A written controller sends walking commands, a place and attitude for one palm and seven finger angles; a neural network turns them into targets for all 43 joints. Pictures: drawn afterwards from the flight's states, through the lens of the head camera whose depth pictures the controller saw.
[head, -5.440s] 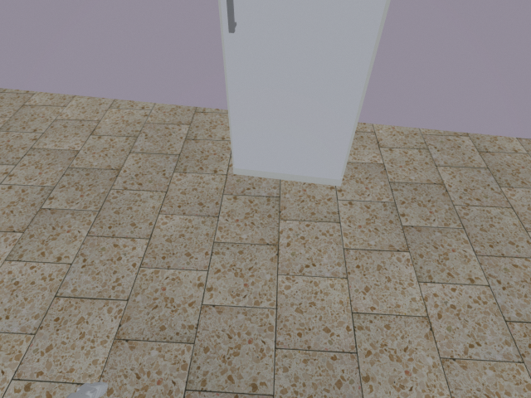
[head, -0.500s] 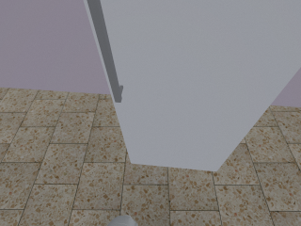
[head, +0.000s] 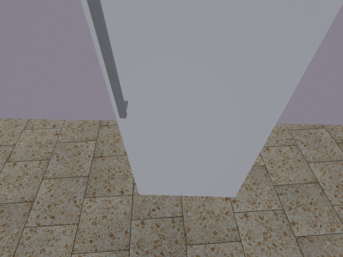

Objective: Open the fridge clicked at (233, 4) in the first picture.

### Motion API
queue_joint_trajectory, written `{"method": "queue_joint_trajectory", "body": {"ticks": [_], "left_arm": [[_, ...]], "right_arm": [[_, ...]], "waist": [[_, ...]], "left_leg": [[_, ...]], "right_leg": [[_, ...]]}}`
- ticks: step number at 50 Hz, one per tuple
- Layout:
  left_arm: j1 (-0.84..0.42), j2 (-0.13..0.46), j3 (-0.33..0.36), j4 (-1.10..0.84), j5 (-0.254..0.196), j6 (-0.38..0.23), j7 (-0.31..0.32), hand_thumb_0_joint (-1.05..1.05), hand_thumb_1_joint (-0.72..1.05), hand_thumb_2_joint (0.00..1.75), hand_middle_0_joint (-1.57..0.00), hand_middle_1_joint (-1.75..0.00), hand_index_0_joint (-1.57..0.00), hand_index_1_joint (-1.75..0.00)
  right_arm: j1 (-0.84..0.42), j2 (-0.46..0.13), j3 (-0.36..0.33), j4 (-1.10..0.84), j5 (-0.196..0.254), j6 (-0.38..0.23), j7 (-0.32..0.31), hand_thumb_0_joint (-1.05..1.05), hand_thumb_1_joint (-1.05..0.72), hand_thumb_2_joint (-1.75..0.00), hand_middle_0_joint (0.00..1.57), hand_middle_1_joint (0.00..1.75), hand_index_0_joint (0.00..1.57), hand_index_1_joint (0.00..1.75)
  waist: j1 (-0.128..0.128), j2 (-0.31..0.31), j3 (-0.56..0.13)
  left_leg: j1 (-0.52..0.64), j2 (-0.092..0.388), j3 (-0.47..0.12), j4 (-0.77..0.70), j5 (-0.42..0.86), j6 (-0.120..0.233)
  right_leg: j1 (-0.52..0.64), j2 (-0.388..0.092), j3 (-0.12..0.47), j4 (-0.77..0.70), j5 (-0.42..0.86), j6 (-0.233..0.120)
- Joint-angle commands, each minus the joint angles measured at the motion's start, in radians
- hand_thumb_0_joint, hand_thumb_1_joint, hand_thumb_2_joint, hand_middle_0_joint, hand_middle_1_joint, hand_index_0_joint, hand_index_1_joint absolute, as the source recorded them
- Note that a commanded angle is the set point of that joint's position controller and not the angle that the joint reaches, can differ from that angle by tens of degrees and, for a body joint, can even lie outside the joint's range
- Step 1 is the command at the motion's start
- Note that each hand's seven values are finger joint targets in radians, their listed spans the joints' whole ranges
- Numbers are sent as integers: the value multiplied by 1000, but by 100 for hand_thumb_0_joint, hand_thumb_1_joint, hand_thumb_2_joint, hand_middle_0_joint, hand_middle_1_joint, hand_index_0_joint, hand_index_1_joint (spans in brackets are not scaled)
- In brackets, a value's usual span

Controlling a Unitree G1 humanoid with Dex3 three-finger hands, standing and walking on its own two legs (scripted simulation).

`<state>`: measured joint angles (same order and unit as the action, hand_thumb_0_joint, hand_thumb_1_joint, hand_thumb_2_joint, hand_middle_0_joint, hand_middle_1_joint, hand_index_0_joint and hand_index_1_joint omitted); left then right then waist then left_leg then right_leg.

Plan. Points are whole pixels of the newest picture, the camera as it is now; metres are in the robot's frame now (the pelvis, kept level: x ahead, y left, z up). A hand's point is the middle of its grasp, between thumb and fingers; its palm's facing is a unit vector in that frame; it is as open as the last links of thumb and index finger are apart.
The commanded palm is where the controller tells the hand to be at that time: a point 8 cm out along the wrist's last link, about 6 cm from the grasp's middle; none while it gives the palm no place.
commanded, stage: come to a stop and stand still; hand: left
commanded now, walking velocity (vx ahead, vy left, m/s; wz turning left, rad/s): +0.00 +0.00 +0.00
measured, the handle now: (108, 45) +0.51 +0.17 +0.24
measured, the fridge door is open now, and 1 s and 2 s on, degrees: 0 0 0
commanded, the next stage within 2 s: look again from close up in 1.02 s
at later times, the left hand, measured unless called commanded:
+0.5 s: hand out of the picture -0.01 +0.13 -0.17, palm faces +0.05 -0.99 -0.15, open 7.4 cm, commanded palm none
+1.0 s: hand out of the picture +0.02 +0.22 -0.17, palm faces +0.00 -0.97 -0.25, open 7.4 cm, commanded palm none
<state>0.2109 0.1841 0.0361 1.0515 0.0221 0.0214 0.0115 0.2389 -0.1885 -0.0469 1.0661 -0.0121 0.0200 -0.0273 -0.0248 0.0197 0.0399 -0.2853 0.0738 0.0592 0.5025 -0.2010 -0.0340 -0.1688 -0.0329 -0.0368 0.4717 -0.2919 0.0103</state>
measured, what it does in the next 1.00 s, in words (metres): stands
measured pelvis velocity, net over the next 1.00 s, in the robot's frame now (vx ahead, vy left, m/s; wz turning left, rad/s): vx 0.01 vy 0.02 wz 0.00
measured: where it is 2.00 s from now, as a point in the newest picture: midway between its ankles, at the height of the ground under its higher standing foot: outside the picture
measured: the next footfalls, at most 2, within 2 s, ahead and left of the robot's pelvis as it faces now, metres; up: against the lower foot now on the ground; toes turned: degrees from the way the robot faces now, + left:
none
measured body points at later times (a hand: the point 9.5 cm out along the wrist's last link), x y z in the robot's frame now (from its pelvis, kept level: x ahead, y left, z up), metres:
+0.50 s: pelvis +0.00 -0.02 +0.01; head +0.02 -0.02 +0.45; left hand -0.02 +0.18 -0.16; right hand -0.02 -0.23 -0.16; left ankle +0.03 +0.14 -0.73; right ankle -0.02 -0.13 -0.74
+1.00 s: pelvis +0.01 +0.02 +0.00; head +0.02 +0.02 +0.45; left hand +0.02 +0.27 -0.15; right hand +0.04 -0.21 -0.16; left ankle +0.02 +0.13 -0.74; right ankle -0.02 -0.13 -0.74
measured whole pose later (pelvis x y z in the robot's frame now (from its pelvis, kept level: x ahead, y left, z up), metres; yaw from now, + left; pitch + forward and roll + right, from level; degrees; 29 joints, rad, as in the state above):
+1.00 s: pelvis +0.01 +0.02 +0.00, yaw +0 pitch +0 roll +0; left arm 0.28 0.20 0.00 1.07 0.02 0.00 0.03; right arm 0.27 -0.18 0.01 1.05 -0.01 -0.02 -0.02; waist 0.00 0.01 0.02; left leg -0.24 0.00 0.06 0.51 -0.26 0.03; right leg -0.17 -0.07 -0.02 0.50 -0.31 0.05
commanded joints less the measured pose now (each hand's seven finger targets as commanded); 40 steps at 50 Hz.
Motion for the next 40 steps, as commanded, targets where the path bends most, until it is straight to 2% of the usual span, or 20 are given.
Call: {"method": "queue_joint_trajectory", "body": {"ticks": [1, 2, 4, 6, 7, 9, 16, 23, 24, 25, 26, 27, 28, 29, 30, 31, 32, 33, 36, 40], "left_arm": [[47, 147, 19, -12, -4, -31, 16, 0, 90, 90, -20, -30, -20, -30], [32, 119, 9, -7, -6, -30, 16, 0, 90, 90, -20, -30, -20, -30], [32, 91, 0, 5, -15, -36, 17, 0, 90, 90, -20, -30, -20, -30], [56, 75, -5, 17, -21, -34, 18, 0, 90, 90, -20, -30, -20, -30], [65, 69, -4, 21, -19, -32, 19, 0, 90, 90, -20, -30, -20, -30], [72, 80, -1, 34, -19, -25, 19, 0, 90, 90, -20, -30, -20, -30], [121, 54, -3, 56, -20, -30, 21, 0, 90, 90, -20, -30, -20, -30], [148, 32, -5, 66, -16, -32, 26, 0, 90, 90, -20, -30, -20, -30], [255, 60, -8, 91, 0, -69, 66, 0, 90, 90, -20, -30, -20, -30], [206, 100, -8, 38, 4, -84, 58, 0, 90, 90, -20, -30, -20, -30], [162, 91, -9, 17, 6, -84, 53, 0, 90, 90, -20, -30, -20, -30], [130, 86, -10, -3, 2, -84, 50, 0, 90, 90, -20, -30, -20, -30], [118, 77, -7, -11, -3, -84, 47, 0, 90, 90, -20, -30, -20, -30], [131, 56, -11, -8, -6, -79, 46, 0, 90, 90, -20, -30, -20, -30], [150, 35, -12, -8, -7, -68, 47, 0, 90, 90, -20, -30, -20, -30], [153, 31, -17, -5, -4, -54, 45, 0, 90, 90, -20, -30, -20, -30], [163, 32, -19, -4, -3, -44, 42, 0, 90, 90, -20, -30, -20, -30], [166, 33, -20, -3, 0, -45, 40, 0, 90, 90, -20, -30, -20, -30], [158, 46, -23, -7, -1, -39, 33, 0, 90, 90, -20, -30, -20, -30], [151, 71, -22, -13, -1, -37, 29, 0, 90, 90, -20, -30, -20, -30]], "right_arm": [[-14, -41, 4, -50, -11, 0, 9, 0, -90, -90, 20, 30, 20, 30], [19, -41, 7, -24, -11, -2, 8, 0, -90, -90, 20, 30, 20, 30], [102, -25, 16, 29, -7, -15, 5, 0, -90, -90, 20, 30, 20, 30], [116, -39, 19, 50, -5, -19, 1, 0, -90, -90, 20, 30, 20, 30], [116, -45, 19, 55, -6, -17, -1, 0, -90, -90, 20, 30, 20, 30], [112, -34, 22, 66, -4, -15, -1, 0, -90, -90, 20, 30, 20, 30], [132, -18, 23, 81, -2, -22, -9, 0, -90, -90, 20, 30, 20, 30], [134, -10, 21, 82, 2, -26, -13, 0, -90, -90, 20, 30, 20, 30], [-15, -31, 24, -5, 5, -48, -3, 0, -90, -90, 20, 30, 20, 30], [60, 22, 26, -45, 3, -35, 6, 0, -90, -90, 20, 30, 20, 30], [97, 22, 24, -38, 5, -34, 9, 0, -90, -90, 20, 30, 20, 30], [132, 23, 25, -34, 5, -36, 12, 0, -90, -90, 20, 30, 20, 30], [146, 20, 27, -32, -1, -45, 14, 0, -90, -90, 20, 30, 20, 30], [155, -7, 29, -28, -2, -55, 12, 0, -90, -90, 20, 30, 20, 30], [157, -33, 27, -35, -4, -56, 6, 0, -90, -90, 20, 30, 20, 30], [138, -45, 27, -41, -3, -55, 4, 0, -90, -90, 20, 30, 20, 30], [114, -49, 28, -51, -2, -51, 2, 0, -90, -90, 20, 30, 20, 30], [103, -47, 28, -61, -3, -51, 2, 0, -90, -90, 20, 30, 20, 30], [96, -68, 28, -73, -2, -49, 2, 0, -90, -90, 20, 30, 20, 30], [81, -90, 28, -70, -4, -52, 3, 0, -90, -90, 20, 30, 20, 30]], "waist": [[27, -281, 60], [11, -248, 76], [-12, -128, 29], [1, -82, 47], [6, -102, 66], [9, -38, 89], [17, -26, 38], [19, -30, 42], [82, -100, 73], [3, -91, 1], [-10, -85, -46], [-30, -83, -68], [-24, 8, -73], [-14, 47, -52], [2, 27, -26], [11, 100, 1], [22, 97, 44], [29, 86, 60], [26, -1, 64], [32, 20, 44]], "left_leg": [[-25, 8, -27, 50, -163, 12], [2, 9, -32, 42, -106, 15], [82, 14, -35, -47, 51, 13], [104, 32, -53, -93, 87, 14], [100, 36, -51, -92, 65, 12], [87, 29, -45, -93, 62, 6], [102, 33, -45, -101, 89, 9], [109, 39, -50, -103, 115, 16], [-28, 17, -14, 158, 34, -6], [-55, -10, -54, 184, -162, 25], [-28, -6, -34, 173, -168, 31], [21, -20, -25, 106, -99, 27], [72, -17, -34, 31, -6, 30], [73, 18, -78, -1, 122, 47], [40, 51, -100, -12, 142, 66], [-1, 56, -131, -48, 106, 75], [-40, 55, -147, -83, 22, 84], [-58, 50, -149, -90, 15, 88], [-42, 37, -150, -123, -72, 86], [-18, 39, -152, -152, -63, 89]], "right_leg": [[-129, -213, 219, -306, -73, -111], [-141, -185, 187, -287, -52, -108], [-98, -131, 111, -200, 80, -81], [-109, -87, 87, -192, 16, -52], [-125, -82, 94, -216, -36, -48], [-122, -84, 94, -218, -50, -44], [-69, -76, 84, -198, 26, -44], [-58, -68, 67, -178, 88, -39], [-43, -154, 185, -164, 713, 18], [8, -206, 172, -128, 675, -40], [-10, -182, 134, -119, 485, -91], [-27, -152, 114, -101, 349, -106], [-33, -120, 76, -45, 322, -94], [-56, -75, 53, -1, 244, -70], [-66, -43, 48, -10, 130, -60], [-60, -30, 29, -3, 21, -50], [-70, -19, 25, -11, -43, -46], [-60, -24, 26, -17, -23, -44], [-78, -29, 36, -26, -41, -39], [-60, -36, 31, -21, -9, -32]]}}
